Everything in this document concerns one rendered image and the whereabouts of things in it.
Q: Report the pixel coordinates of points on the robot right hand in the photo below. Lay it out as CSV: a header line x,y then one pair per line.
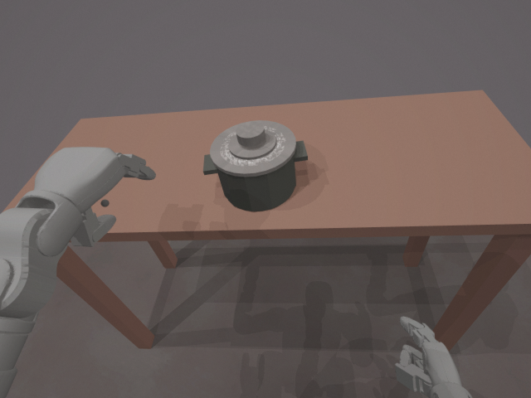
x,y
421,371

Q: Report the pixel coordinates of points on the table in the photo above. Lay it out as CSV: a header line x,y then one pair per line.
x,y
410,165

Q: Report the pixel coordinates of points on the lid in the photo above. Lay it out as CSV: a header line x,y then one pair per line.
x,y
274,152

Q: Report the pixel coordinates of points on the pot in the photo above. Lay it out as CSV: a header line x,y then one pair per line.
x,y
260,193

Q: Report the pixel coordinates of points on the knob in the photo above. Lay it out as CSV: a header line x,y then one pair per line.
x,y
250,134

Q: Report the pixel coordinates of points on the robot left hand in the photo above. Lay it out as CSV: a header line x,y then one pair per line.
x,y
83,175

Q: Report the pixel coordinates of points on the left robot forearm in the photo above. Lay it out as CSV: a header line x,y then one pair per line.
x,y
33,237

